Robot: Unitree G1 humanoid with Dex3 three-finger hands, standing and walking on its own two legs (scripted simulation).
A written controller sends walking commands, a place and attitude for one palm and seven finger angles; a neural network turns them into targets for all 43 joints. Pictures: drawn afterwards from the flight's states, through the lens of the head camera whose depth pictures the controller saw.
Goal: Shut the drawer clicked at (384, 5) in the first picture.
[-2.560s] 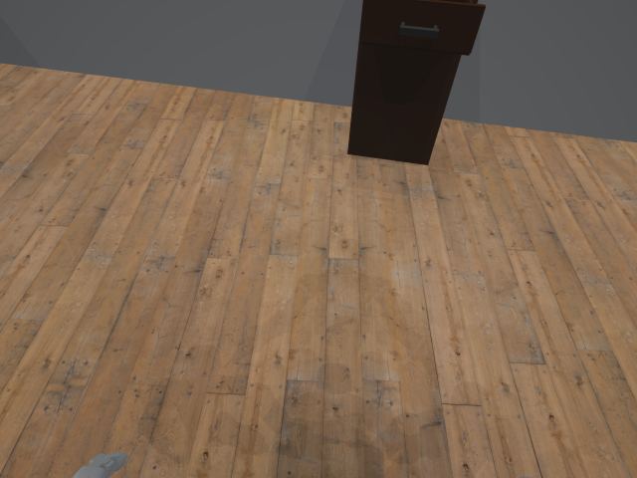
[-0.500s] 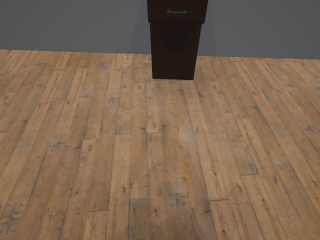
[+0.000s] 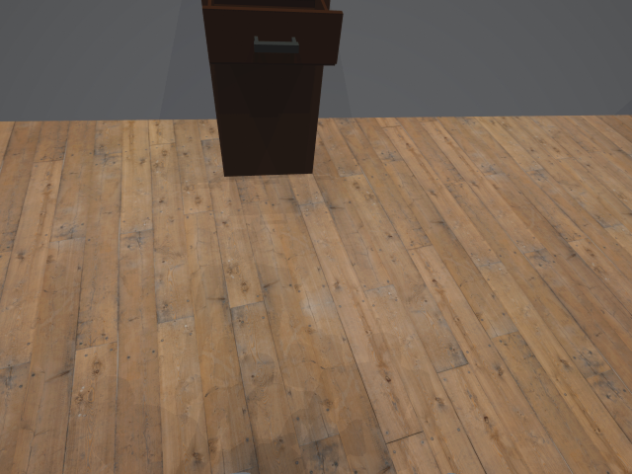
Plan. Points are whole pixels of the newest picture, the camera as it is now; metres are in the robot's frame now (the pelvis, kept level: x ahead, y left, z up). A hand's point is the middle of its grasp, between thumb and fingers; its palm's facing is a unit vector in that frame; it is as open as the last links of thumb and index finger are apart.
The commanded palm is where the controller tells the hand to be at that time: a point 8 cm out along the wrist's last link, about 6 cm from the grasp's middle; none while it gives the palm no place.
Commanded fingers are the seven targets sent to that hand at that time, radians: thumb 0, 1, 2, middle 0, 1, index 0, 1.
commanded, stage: walk to a spot facing it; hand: left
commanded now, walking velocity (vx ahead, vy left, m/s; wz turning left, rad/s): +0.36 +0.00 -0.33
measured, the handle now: (275, 43) +1.13 +0.22 +0.00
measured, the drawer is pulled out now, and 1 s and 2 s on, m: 0.30 0.30 0.30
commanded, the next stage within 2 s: turn to face it in 1.22 s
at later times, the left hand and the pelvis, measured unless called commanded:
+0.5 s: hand (275, 330) +0.37 +0.10 -0.16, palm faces -0.20 -0.97 -0.16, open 7.4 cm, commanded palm none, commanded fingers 0.00 0.90 0.90 -0.20 -0.30 -0.20 -0.30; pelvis +0.21 -0.04 -0.01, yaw -9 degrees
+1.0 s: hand (245, 310) +0.41 +0.16 -0.18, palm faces -0.14 -0.98 -0.13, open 7.4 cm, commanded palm none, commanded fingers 0.00 0.90 0.90 -0.20 -0.30 -0.20 -0.30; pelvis +0.42 -0.02 +0.01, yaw -14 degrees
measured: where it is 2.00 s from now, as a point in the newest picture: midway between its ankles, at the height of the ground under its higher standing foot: (354, 348)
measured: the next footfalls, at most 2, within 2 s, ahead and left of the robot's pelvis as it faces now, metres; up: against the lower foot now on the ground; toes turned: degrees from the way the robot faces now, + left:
right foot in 0.42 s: +0.30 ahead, -0.14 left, +0.00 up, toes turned -17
left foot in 0.86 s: +0.51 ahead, +0.06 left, +0.00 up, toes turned +1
